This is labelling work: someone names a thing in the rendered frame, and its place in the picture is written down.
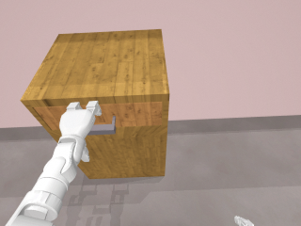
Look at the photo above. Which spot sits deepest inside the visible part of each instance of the left robot upper arm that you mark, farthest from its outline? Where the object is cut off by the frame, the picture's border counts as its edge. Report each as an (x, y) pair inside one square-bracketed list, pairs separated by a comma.
[(23, 220)]

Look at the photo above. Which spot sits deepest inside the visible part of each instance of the robot left forearm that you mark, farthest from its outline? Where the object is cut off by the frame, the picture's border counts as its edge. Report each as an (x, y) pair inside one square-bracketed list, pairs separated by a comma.
[(44, 201)]

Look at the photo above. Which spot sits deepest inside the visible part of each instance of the handle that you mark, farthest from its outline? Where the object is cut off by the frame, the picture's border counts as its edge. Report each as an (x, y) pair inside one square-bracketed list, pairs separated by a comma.
[(103, 129)]

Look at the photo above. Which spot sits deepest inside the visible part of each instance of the drawer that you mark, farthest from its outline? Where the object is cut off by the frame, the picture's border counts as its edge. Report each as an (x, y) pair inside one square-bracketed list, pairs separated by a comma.
[(127, 114)]

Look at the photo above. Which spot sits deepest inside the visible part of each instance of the cabinet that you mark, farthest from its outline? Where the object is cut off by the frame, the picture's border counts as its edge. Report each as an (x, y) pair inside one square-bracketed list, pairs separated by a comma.
[(111, 67)]

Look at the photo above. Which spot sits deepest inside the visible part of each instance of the robot left hand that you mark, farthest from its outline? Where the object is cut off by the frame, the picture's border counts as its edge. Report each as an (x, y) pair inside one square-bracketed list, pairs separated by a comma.
[(78, 121)]

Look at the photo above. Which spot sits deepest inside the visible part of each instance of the robot right hand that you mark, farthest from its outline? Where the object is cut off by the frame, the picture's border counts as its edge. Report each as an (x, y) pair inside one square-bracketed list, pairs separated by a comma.
[(242, 222)]

